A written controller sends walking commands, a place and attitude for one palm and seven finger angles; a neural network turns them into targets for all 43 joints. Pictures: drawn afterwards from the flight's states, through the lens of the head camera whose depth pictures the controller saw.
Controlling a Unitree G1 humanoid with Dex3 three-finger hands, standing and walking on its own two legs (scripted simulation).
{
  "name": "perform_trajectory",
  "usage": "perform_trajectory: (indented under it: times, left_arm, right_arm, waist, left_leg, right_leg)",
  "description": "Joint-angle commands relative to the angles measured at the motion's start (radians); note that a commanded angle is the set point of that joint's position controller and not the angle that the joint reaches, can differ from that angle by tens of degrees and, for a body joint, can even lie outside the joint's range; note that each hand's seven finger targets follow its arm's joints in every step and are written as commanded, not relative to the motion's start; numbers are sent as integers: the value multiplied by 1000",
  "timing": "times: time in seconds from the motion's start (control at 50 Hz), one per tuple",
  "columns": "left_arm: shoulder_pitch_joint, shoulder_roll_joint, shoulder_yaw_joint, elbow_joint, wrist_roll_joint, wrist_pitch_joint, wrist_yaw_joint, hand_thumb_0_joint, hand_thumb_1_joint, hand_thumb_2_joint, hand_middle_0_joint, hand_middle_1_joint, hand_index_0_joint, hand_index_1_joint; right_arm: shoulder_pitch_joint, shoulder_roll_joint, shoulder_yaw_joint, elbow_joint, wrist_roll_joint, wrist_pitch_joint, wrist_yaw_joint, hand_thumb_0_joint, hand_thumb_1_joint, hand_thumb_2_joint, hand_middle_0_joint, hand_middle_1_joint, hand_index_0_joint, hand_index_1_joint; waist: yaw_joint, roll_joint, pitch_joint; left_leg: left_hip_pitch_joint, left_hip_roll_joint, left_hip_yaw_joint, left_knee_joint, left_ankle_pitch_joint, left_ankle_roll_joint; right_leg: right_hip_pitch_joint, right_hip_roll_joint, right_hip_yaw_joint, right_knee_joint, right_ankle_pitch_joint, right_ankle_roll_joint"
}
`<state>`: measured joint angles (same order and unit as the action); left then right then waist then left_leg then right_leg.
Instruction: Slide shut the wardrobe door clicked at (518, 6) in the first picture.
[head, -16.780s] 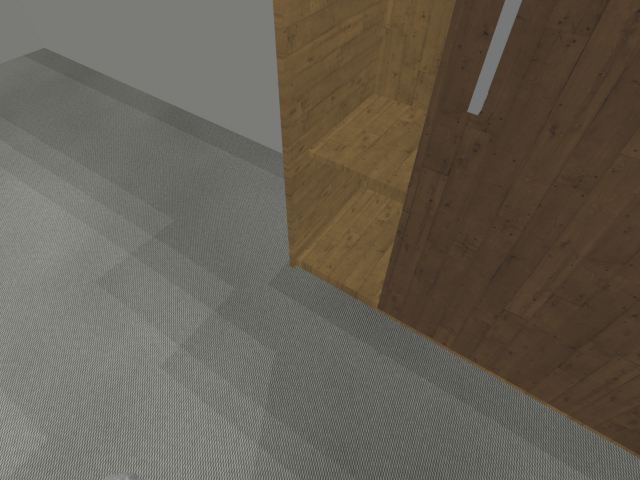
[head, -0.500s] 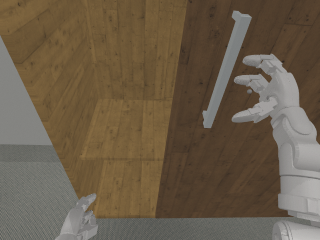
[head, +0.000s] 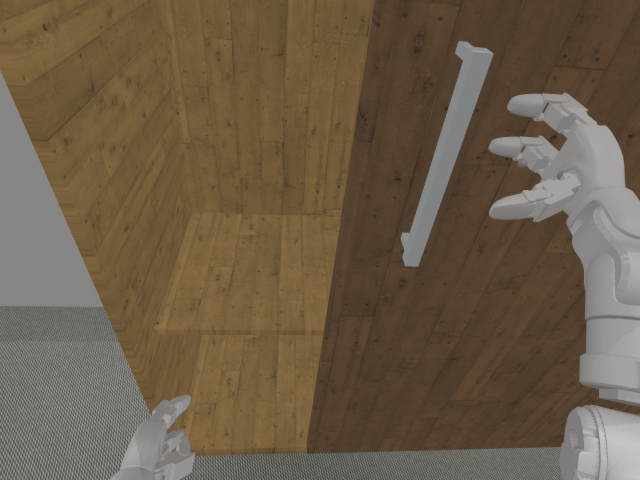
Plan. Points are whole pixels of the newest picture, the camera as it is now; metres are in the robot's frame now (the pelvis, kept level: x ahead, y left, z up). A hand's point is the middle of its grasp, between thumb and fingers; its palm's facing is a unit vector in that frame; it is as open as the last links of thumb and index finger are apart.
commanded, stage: move the hooked fingers beside the handle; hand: right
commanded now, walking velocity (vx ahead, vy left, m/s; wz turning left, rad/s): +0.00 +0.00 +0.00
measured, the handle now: (433, 169) +0.42 -0.11 +0.24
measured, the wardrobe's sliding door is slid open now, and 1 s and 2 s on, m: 0.36 0.36 0.36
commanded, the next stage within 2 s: feel for the door with the fingertips in 1.32 s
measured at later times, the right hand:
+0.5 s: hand (482, 230) +0.36 -0.17 +0.20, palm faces -0.10 +0.99 -0.05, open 14.0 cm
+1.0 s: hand (475, 222) +0.34 -0.14 +0.23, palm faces -0.10 +0.99 -0.08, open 14.0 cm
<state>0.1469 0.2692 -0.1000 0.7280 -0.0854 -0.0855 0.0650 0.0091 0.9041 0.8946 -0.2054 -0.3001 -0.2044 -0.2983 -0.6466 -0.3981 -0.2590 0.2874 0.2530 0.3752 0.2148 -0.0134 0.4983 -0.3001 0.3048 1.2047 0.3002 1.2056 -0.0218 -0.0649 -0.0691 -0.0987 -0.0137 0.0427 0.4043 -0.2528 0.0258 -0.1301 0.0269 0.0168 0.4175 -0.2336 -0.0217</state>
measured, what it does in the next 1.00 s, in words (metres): stands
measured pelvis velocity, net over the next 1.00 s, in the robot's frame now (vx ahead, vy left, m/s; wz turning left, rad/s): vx -0.01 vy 0.00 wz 0.01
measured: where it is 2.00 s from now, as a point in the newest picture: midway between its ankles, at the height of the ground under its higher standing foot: outside the picture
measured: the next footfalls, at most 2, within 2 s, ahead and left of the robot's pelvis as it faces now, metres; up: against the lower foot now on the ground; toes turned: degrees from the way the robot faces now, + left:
none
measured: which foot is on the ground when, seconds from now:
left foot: down 0.00-1.00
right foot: down 0.00-1.00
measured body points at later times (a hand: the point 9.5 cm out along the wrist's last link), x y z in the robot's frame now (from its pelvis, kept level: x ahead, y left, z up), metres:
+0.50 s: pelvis -0.01 +0.00 +0.00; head -0.03 +0.04 +0.45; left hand +0.18 +0.24 -0.09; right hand +0.36 -0.22 +0.20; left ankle -0.02 +0.10 -0.74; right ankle +0.00 -0.11 -0.74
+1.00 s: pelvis -0.01 +0.00 +0.00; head -0.02 +0.02 +0.45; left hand +0.16 +0.24 -0.09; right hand +0.34 -0.20 +0.23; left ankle -0.02 +0.10 -0.74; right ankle +0.00 -0.11 -0.74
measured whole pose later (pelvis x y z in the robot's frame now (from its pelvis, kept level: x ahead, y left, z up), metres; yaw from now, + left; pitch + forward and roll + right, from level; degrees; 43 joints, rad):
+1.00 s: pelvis -0.01 +0.00 +0.00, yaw +1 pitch -2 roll +0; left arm 0.19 0.28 -0.08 0.68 -0.07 -0.17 0.07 0.01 0.91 0.89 -0.20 -0.30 -0.20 -0.30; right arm -0.37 -0.30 -0.19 0.01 0.26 0.21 0.19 -0.02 0.49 -0.30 0.30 1.20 0.29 1.20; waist -0.01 -0.04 0.00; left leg -0.15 -0.01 0.03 0.44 -0.25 0.03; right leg -0.16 0.03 0.00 0.42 -0.22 -0.02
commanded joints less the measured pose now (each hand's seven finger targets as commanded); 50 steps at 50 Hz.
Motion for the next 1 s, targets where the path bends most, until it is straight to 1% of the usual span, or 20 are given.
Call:
perform_trajectory:
  times: [0.0, 0.04, 0.12, 0.16, 0.2, 0.28, 0.3, 0.34, 0.4, 0.48, 0.5, 0.54, 0.6, 0.66, 0.7, 0.8, 0.88, 0.9, 0.94, 0.98]
  left_arm:
    - [-138, 139, 62, -187, -17, -24, -11, 0, 900, 900, -200, -300, -200, -300]
    - [-156, 129, 62, -228, -13, -35, -11, 0, 900, 900, -200, -300, -200, -300]
    - [-157, 112, 53, -265, 21, -93, 2, 0, 900, 900, -200, -300, -200, -300]
    - [-136, 101, 50, -237, 31, -113, 8, 0, 900, 900, -200, -300, -200, -300]
    - [-142, 106, 56, -203, 30, -107, 6, 0, 900, 900, -200, -300, -200, -300]
    - [-143, 123, 48, -142, -6, -63, 19, 0, 900, 900, -200, -300, -200, -300]
    - [-123, 139, 58, -138, -10, -60, 17, 0, 900, 900, -200, -300, -200, -300]
    - [-101, 154, 59, -156, -25, -53, 17, 0, 900, 900, -200, -300, -200, -300]
    - [-123, 148, 67, -183, -29, -58, 2, 0, 900, 900, -200, -300, -200, -300]
    - [-152, 126, 61, -269, 7, -118, 5, 0, 900, 900, -200, -300, -200, -300]
    - [-145, 117, 49, -255, 16, -125, 7, 0, 900, 900, -200, -300, -200, -300]
    - [-110, 106, 53, -223, 34, -144, 12, 0, 900, 900, -200, -300, -200, -300]
    - [-131, 115, 66, -182, 28, -118, 0, 0, 900, 900, -200, -300, -200, -300]
    - [-129, 118, 51, -140, 2, -51, 8, 0, 900, 900, -200, -300, -200, -300]
    - [-89, 155, 62, -154, -17, -38, 3, 0, 900, 900, -200, -300, -200, -300]
    - [-118, 150, 69, -198, -29, -49, -3, 0, 900, 900, -200, -300, -200, -300]
    - [-134, 122, 62, -270, 9, -125, 12, 0, 900, 900, -200, -300, -200, -300]
    - [-119, 112, 53, -249, 17, -141, 14, 0, 900, 900, -200, -300, -200, -300]
    - [-84, 100, 55, -203, 34, -164, 17, 0, 900, 900, -200, -300, -200, -300]
    - [-109, 103, 56, -166, 33, -152, 15, 0, 900, 900, -200, -300, -200, -300]
  right_arm:
    - [-113, -31, 54, 44, 12, 92, 65, 0, 500, -300, 300, 1200, 300, 1200]
    - [-247, -77, 20, -168, 35, 18, 70, 0, 500, -300, 300, 1200, 300, 1200]
    - [-535, -395, -238, -729, 40, -238, -15, 0, 500, -300, 300, 1200, 300, 1200]
    - [-457, -381, -252, -745, 28, -296, -48, 0, 500, -300, 300, 1200, 300, 1200]
    - [-386, -375, -244, -584, 3, -262, -56, 0, 500, -300, 300, 1200, 300, 1200]
    - [-204, -81, 14, -21, 14, -26, 21, 0, 500, -300, 300, 1200, 300, 1200]
    - [-127, -39, 48, 109, 15, -1, 41, 0, 500, -300, 300, 1200, 300, 1200]
    - [-90, -7, 100, 196, 16, 24, 73, 0, 500, -300, 300, 1200, 300, 1200]
    - [-221, 5, 131, 64, 32, 27, 114, 0, 500, -300, 300, 1200, 300, 1200]
    - [-633, -339, -153, -644, 49, -224, 29, 0, 500, -300, 300, 1200, 300, 1200]
    - [-623, -430, -227, -745, 48, -282, -10, 0, 500, -300, 300, 1200, 300, 1200]
    - [-513, -400, -259, -748, 32, -350, -65, 0, 500, -300, 300, 1200, 300, 1200]
    - [-355, -393, -264, -451, 6, -249, -89, 0, 500, -300, 300, 1200, 300, 1200]
    - [-133, -110, -30, 24, 1, -31, -21, 0, 500, -300, 300, 1200, 300, 1200]
    - [-2, -16, 72, 233, 9, 14, 31, 0, 500, -300, 300, 1200, 300, 1200]
    - [-215, -14, 103, 32, 42, 22, 109, 0, 500, -300, 300, 1200, 300, 1200]
    - [-685, -372, -175, -758, 46, -276, 7, 0, 500, -300, 300, 1200, 300, 1200]
    - [-662, -425, -209, -886, 42, -342, -35, 0, 500, -300, 300, 1200, 300, 1200]
    - [-495, -370, -213, -836, 16, -401, -92, 0, 500, -300, 300, 1200, 300, 1200]
    - [-453, -309, -171, -603, -6, -338, -109, 0, 500, -300, 300, 1200, 300, 1200]
  waist:
    - [4, 125, -28]
    - [11, 154, -139]
    - [-23, 23, -475]
    - [-26, -34, -522]
    - [-29, -88, -436]
    - [32, 63, 93]
    - [32, 144, 139]
    - [45, 147, 108]
    - [43, 118, 6]
    - [-6, 17, -472]
    - [-16, -13, -493]
    - [-26, -44, -569]
    - [-56, -49, -412]
    - [9, 92, 94]
    - [24, 195, 143]
    - [40, 165, 2]
    - [3, -16, -512]
    - [-4, -90, -545]
    - [-9, -153, -587]
    - [-2, -166, -470]
  left_leg:
    - [-62, 32, -13, -49, 271, 7]
    - [-34, 34, -19, -34, 291, 4]
    - [117, 32, -46, 6, 385, 8]
    - [128, 32, -35, 33, 434, 10]
    - [107, 31, -36, 9, 424, 13]
    - [-107, 22, -21, -89, 171, 1]
    - [-139, 22, -17, -100, 136, -1]
    - [-170, 27, -25, -99, 77, -9]
    - [-145, 34, -25, -63, 145, -5]
    - [84, 33, -43, 3, 334, 12]
    - [86, 31, -45, 10, 340, 7]
    - [113, 31, -32, 42, 399, 9]
    - [137, 36, -29, 11, 438, 20]
    - [-70, 22, -19, -81, 217, 2]
    - [-132, 21, -14, -102, 144, -5]
    - [-138, 34, -23, -61, 180, -9]
    - [75, 30, -44, 6, 329, 10]
    - [56, 29, -45, 20, 339, 7]
    - [54, 29, -26, 44, 368, 13]
    - [47, 30, -24, 18, 367, 13]
  right_leg:
    - [-15, -29, 15, -30, 177, -22]
    - [34, -22, 21, -14, 192, -29]
    - [204, -16, 39, 8, 340, -30]
    - [250, -29, 41, 9, 433, -12]
    - [213, -28, 31, 6, 414, -9]
    - [-35, -32, 16, -46, 95, -20]
    - [-69, -29, 13, -42, 61, -20]
    - [-67, -37, 22, -38, 11, -25]
    - [-15, -31, 24, -14, 67, -30]
    - [212, -8, 52, 14, 289, -31]
    - [229, -21, 50, 17, 316, -22]
    - [274, -34, 52, 12, 418, -6]
    - [155, -27, 36, -6, 427, -4]
    - [-64, -31, 3, -51, 131, -13]
    - [-104, -35, 1, -47, 64, -16]
    - [-18, -36, 24, -12, 90, -35]
    - [262, -19, 51, 14, 308, -29]
    - [304, -33, 50, 22, 352, -14]
    - [349, -47, 59, 17, 460, 18]
    - [286, -45, 46, 3, 435, 22]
